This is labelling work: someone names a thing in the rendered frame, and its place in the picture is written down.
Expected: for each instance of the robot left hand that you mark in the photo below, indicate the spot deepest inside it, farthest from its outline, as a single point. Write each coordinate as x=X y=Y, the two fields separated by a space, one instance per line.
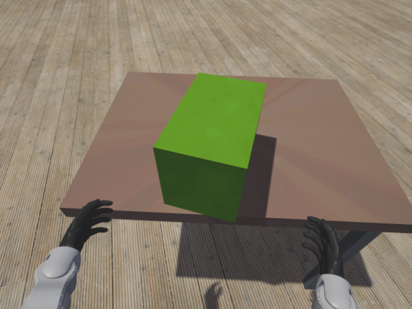
x=80 y=230

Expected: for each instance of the table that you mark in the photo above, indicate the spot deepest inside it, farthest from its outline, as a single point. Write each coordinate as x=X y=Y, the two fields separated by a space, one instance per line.
x=312 y=156

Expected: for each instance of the robot right hand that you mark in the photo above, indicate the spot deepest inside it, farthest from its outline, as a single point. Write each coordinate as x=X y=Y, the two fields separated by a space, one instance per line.
x=329 y=252

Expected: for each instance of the right robot forearm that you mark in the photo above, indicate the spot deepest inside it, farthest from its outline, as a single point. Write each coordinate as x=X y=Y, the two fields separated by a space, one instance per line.
x=333 y=292

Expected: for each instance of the left robot forearm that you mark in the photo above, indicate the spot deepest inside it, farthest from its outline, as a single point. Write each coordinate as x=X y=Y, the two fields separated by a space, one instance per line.
x=55 y=280

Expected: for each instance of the carton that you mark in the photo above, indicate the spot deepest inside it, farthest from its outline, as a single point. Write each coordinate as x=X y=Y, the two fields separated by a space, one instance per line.
x=203 y=153

